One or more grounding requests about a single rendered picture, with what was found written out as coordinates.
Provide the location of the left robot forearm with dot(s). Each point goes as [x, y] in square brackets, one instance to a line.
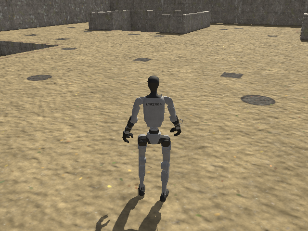
[128, 127]

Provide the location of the robot left hand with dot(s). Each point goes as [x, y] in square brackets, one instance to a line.
[127, 136]

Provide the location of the right robot shin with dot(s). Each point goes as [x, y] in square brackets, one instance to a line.
[164, 178]

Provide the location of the robot right hand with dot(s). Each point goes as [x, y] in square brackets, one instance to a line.
[178, 131]

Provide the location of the left robot shin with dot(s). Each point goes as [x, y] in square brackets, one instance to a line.
[141, 173]

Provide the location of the right robot forearm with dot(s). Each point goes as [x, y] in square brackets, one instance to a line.
[176, 123]

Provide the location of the right robot upper arm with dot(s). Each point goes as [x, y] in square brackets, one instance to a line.
[171, 108]

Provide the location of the robot shin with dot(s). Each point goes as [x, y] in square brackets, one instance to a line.
[164, 178]
[141, 173]

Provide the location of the left robot upper arm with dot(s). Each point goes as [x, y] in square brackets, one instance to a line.
[136, 109]

